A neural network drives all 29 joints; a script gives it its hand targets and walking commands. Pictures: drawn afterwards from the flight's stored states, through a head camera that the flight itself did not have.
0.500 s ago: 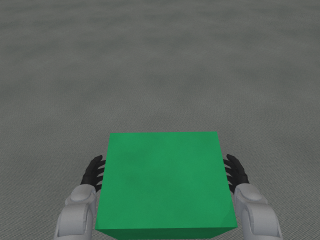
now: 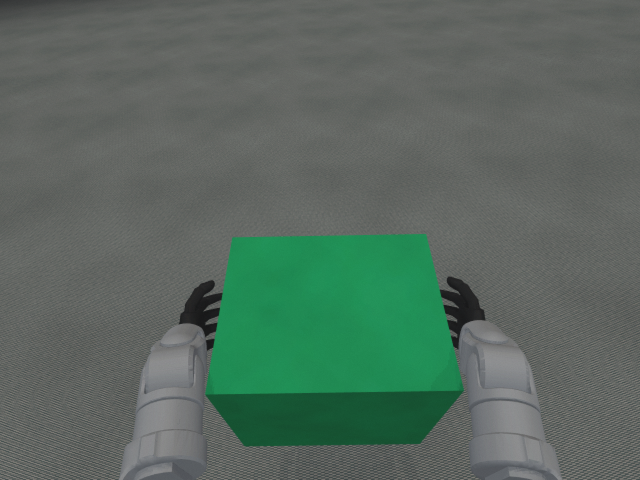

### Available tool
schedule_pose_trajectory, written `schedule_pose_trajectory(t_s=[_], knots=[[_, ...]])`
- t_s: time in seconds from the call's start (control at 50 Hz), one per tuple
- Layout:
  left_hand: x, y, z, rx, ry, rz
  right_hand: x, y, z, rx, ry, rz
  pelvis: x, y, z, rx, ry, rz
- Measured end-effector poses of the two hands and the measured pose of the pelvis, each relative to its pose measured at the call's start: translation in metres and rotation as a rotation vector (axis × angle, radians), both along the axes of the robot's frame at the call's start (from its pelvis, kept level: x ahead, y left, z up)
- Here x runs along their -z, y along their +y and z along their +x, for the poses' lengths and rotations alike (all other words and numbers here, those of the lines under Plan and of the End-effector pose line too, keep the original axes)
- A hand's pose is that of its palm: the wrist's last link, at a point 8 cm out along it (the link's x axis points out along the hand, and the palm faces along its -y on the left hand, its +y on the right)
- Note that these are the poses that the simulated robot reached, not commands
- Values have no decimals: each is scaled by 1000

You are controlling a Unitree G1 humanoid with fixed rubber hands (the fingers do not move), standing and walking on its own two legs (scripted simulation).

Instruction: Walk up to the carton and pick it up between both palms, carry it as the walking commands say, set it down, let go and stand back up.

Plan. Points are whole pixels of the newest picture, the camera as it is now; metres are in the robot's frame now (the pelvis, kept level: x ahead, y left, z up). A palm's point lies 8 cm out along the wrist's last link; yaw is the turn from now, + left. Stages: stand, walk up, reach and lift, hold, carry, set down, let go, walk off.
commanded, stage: set down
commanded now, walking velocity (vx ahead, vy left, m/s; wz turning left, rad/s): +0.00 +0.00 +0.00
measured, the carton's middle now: (330, 345) +0.33 +0.00 -0.03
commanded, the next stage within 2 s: none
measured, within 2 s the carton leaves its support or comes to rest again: neither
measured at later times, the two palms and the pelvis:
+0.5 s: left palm (209, 363) +0.31 +0.19 -0.04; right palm (453, 363) +0.30 -0.18 -0.05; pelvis +0.00 +0.02 -0.02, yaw +0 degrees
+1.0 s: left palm (233, 377) +0.34 +0.17 -0.13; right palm (448, 379) +0.33 -0.19 -0.14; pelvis -0.04 +0.02 -0.08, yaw -1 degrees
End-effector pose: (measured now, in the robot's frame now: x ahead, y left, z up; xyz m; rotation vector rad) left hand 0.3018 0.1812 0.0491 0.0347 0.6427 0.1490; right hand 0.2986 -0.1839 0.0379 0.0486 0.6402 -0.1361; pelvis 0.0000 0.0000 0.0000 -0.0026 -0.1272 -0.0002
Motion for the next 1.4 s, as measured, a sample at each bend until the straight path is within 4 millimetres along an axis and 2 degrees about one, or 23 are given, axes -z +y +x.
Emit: schedule_pose_trajectory(t_s=[0.32,0.6,0.78,1.02,1.4], knots=[[64,1,6,24,56,-9,58,1,-1,1,54,-36,5,10,12,10,160,-4],[109,2,17,21,61,-5,105,3,9,-1,56,-35,25,24,-6,13,306,5],[143,-3,24,22,59,0,142,-3,14,0,55,-29,46,25,-25,21,420,21],[183,-10,37,12,52,-14,182,-9,28,5,49,-22,82,15,-45,23,560,42],[248,-10,63,14,51,-29,250,-9,49,20,50,-13,137,5,-50,10,748,48]])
